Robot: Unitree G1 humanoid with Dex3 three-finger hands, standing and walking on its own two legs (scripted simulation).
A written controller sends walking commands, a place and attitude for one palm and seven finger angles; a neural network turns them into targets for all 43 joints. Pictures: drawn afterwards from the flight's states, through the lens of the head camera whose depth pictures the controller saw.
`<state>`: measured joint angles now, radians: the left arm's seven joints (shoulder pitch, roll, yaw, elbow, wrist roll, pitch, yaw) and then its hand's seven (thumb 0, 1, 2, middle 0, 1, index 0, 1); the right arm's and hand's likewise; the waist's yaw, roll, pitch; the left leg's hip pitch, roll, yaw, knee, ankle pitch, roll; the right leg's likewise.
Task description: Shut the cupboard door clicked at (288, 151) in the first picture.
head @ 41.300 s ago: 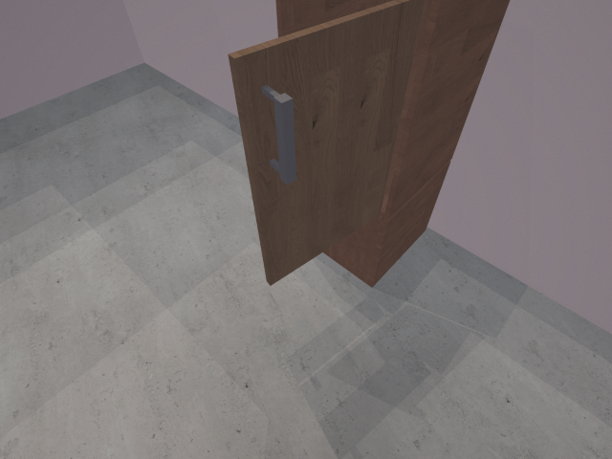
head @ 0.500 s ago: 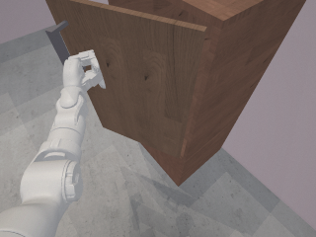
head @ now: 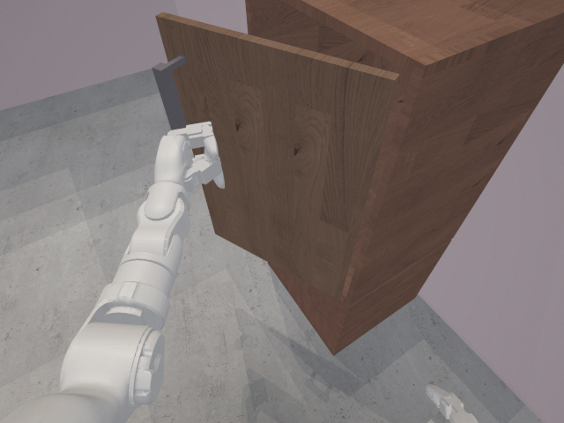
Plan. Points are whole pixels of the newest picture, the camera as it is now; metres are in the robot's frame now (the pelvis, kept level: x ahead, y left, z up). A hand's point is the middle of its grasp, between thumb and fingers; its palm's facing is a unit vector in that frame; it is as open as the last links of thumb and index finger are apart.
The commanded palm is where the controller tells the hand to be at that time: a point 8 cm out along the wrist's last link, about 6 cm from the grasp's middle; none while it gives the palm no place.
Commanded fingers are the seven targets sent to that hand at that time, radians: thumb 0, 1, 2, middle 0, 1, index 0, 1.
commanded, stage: draw the hand back to the body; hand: left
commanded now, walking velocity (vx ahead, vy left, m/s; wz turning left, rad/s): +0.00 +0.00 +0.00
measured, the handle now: (181, 104) +0.62 +0.19 +0.13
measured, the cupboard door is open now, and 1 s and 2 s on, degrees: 26 26 26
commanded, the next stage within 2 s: step back with the hand held close in 1.52 s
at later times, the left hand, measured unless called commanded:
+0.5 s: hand (144, 216) +0.33 +0.17 +0.16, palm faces +0.03 -1.00 -0.09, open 3.1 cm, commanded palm +0.29 +0.22 +0.16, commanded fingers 0.00 0.90 0.90 -1.05 -1.23 -1.05 -1.23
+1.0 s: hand (32, 280) +0.24 +0.26 +0.17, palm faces +0.37 -0.87 -0.34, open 5.0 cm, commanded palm +0.19 +0.30 +0.19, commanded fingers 0.00 0.90 0.90 -0.37 -0.48 -0.37 -0.48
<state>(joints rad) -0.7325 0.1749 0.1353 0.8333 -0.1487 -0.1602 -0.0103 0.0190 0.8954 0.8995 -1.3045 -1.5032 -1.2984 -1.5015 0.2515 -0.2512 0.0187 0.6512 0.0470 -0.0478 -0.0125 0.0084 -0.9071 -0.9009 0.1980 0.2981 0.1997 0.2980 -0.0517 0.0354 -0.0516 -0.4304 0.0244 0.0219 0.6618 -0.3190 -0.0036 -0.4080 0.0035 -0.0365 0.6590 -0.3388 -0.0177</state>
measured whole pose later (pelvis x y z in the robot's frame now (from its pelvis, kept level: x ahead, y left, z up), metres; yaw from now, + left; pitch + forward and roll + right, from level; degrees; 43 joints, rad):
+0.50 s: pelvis +0.00 +0.01 +0.01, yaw -1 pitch -1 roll +0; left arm -0.17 0.25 0.14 0.14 -0.19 0.02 -0.09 0.02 0.90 0.90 -1.25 -1.45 -1.25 -1.45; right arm 0.22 -0.27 0.03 0.62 0.07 -0.07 -0.07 0.02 -0.91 -0.90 0.20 0.30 0.20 0.30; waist 0.01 0.05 -0.03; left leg -0.23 0.01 0.05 0.53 -0.28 0.01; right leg -0.22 -0.01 -0.01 0.54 -0.29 0.00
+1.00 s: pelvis +0.02 +0.02 +0.02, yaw -1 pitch -5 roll +0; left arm 0.33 0.32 0.25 -0.29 -0.08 -0.04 0.08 0.02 0.89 0.90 -0.64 -0.77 -0.63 -0.77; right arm 0.19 -0.22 0.04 0.63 0.01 0.00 -0.06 0.01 -0.90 -0.90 0.20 0.30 0.20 0.30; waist 0.05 0.08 0.02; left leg -0.08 0.00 0.04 0.40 -0.24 0.02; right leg -0.05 -0.02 -0.02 0.38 -0.24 0.01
